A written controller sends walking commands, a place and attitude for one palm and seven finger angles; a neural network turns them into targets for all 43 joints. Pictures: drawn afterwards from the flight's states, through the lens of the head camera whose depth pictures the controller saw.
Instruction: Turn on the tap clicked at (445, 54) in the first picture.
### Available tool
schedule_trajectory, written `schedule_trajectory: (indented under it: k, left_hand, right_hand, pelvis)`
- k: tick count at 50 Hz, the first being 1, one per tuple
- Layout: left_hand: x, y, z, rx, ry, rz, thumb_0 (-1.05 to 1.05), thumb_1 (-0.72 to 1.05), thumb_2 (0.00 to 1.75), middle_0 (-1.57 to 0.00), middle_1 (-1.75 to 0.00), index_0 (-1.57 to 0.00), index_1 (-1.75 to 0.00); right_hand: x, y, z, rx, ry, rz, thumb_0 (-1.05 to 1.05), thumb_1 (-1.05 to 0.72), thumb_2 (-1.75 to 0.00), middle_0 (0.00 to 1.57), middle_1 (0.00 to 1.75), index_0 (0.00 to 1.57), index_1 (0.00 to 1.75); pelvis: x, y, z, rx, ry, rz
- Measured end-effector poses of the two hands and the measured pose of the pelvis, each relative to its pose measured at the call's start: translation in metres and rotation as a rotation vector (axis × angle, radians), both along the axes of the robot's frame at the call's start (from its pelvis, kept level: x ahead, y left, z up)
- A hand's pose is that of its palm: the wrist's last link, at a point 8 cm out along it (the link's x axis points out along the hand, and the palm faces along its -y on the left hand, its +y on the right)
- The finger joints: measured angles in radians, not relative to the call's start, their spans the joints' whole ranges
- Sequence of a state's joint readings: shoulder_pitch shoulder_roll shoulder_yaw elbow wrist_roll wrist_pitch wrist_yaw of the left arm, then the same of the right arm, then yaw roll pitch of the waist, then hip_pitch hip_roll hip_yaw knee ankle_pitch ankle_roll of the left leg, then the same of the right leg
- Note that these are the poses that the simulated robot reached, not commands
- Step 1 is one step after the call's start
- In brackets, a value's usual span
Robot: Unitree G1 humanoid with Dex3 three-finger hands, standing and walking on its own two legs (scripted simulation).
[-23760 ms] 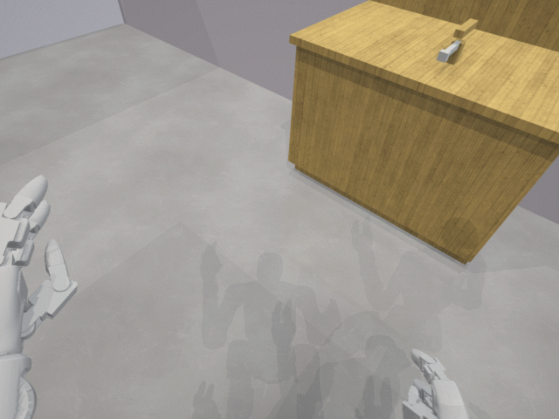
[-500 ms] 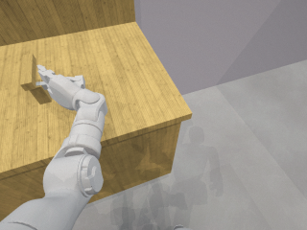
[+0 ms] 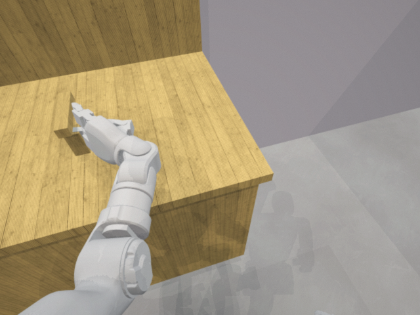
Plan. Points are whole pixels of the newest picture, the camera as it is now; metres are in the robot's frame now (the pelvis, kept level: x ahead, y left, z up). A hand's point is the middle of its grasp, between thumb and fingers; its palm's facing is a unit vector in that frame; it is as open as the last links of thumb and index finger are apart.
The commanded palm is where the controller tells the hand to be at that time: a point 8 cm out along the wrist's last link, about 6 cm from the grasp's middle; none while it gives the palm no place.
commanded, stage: lift the hand up off the lever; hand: left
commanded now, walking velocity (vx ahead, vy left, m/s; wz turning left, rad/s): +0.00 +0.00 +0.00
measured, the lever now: (127, 128) +0.53 +0.21 +0.05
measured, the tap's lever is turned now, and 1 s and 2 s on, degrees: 79 79 79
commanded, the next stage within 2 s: draw the hand back beside the body in 0.08 s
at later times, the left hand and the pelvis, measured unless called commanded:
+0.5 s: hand (120, 148) +0.38 +0.17 +0.14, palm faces +0.33 -0.93 -0.18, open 7.7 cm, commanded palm +0.33 +0.21 +0.15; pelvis -0.01 -0.01 +0.02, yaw -3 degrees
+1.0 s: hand (64, 194) +0.27 +0.21 +0.17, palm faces +0.27 -0.93 -0.24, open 7.6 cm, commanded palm +0.23 +0.26 +0.18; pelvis -0.02 +0.01 +0.03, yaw -2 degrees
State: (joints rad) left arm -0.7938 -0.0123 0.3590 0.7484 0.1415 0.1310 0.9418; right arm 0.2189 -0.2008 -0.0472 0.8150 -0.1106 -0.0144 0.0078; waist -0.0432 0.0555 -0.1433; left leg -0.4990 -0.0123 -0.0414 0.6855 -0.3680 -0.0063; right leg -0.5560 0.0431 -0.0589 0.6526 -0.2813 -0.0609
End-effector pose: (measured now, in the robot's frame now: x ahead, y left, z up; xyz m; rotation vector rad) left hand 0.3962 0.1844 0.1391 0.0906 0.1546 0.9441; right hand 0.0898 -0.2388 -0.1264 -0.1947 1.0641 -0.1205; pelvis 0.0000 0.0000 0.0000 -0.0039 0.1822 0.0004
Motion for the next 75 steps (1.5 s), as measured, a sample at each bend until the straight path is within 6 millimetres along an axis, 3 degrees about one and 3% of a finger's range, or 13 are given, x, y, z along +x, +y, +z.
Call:
schedule_trajectory:
  k: [10,18,22,28,32,37,44,52,61,75]
  left_hand:
    - [-0.008,0.007,-0.001,-0.004,0.017,0.022,0.01,0.90,0.90,-0.16,-0.15,-0.15,-0.15]
    - [-0.015,0.001,0.014,0.040,-0.087,-0.382,0.02,0.90,0.90,-0.16,-0.16,-0.15,-0.16]
    - [-0.032,0.007,0.015,0.037,-0.117,-0.551,0.01,0.90,0.90,-0.16,-0.17,-0.16,-0.17]
    - [-0.074,0.043,0.012,0.138,-0.061,-0.649,0.01,0.90,0.90,-0.17,-0.19,-0.16,-0.19]
    - [-0.103,0.052,0.022,0.189,-0.107,-0.681,0.02,0.90,0.90,-0.17,-0.20,-0.17,-0.20]
    - [-0.121,0.051,0.030,0.214,-0.155,-0.721,0.01,0.90,0.90,-0.18,-0.21,-0.17,-0.21]
    - [-0.139,0.055,0.029,0.214,-0.176,-0.745,0.01,0.90,0.90,-0.19,-0.23,-0.18,-0.23]
    - [-0.171,0.082,0.040,0.267,-0.191,-0.687,0.01,0.90,0.90,-0.20,-0.26,-0.19,-0.26]
    - [-0.202,0.094,0.051,0.331,-0.179,-0.642,0.01,0.90,0.90,-0.20,-0.28,-0.19,-0.29]
    - [-0.239,0.101,0.065,0.422,-0.148,-0.583,0.01,0.90,0.90,-0.21,-0.30,-0.20,-0.30]
  right_hand:
    - [0.014,-0.007,0.005,-0.021,-0.036,0.013,0.00,-0.90,-0.89,0.20,0.30,0.20,0.30]
    - [-0.002,-0.019,0.016,-0.053,-0.057,-0.096,0.00,-0.90,-0.89,0.20,0.30,0.20,0.30]
    - [-0.008,-0.022,0.024,-0.043,-0.090,-0.138,0.00,-0.90,-0.89,0.20,0.30,0.20,0.30]
    - [-0.007,-0.019,0.035,-0.012,-0.174,-0.156,0.01,-0.90,-0.89,0.20,0.30,0.20,0.30]
    - [0.005,-0.012,0.041,-0.013,-0.214,-0.095,0.01,-0.90,-0.89,0.20,0.30,0.20,0.30]
    - [0.032,0.002,0.052,-0.008,-0.285,-0.024,0.01,-0.90,-0.89,0.20,0.30,0.20,0.30]
    - [0.063,0.025,0.073,0.016,-0.394,0.022,0.01,-0.90,-0.89,0.20,0.30,0.20,0.30]
    - [0.076,0.040,0.077,0.027,-0.400,0.076,0.01,-0.90,-0.89,0.20,0.30,0.20,0.30]
    - [0.079,0.041,0.069,0.028,-0.361,0.106,0.01,-0.90,-0.89,0.20,0.30,0.20,0.30]
    - [0.087,0.031,0.072,0.018,-0.402,0.110,0.01,-0.90,-0.89,0.20,0.30,0.20,0.30]
  pelvis:
    - [-0.007,-0.007,0.000,0.004,-0.003,0.009]
    - [-0.008,-0.008,0.008,0.008,-0.075,-0.023]
    - [-0.007,-0.008,0.013,0.009,-0.135,-0.046]
    - [-0.011,-0.005,0.019,0.007,-0.212,-0.060]
    - [-0.017,-0.001,0.021,0.004,-0.241,-0.045]
    - [-0.024,0.005,0.023,0.006,-0.258,-0.031]
    - [-0.024,0.009,0.026,0.004,-0.273,-0.037]
    - [-0.013,0.012,0.028,0.000,-0.282,-0.032]
    - [-0.005,0.015,0.029,-0.003,-0.281,-0.020]
    - [-0.001,0.008,0.028,-0.005,-0.282,-0.015]
